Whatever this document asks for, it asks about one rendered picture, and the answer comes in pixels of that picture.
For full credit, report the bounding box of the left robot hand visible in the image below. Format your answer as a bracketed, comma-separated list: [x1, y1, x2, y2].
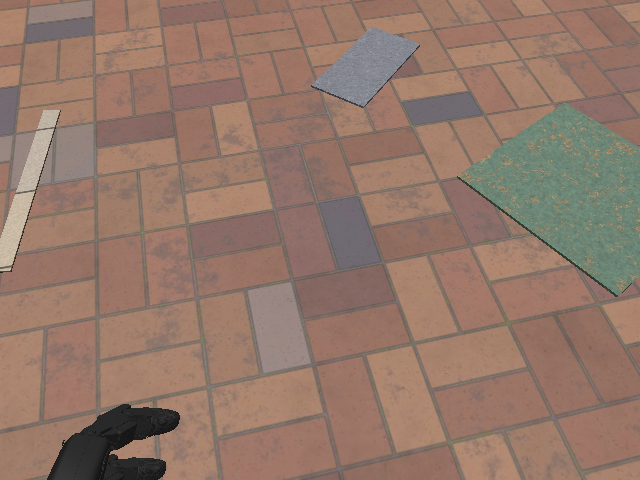
[47, 404, 180, 480]

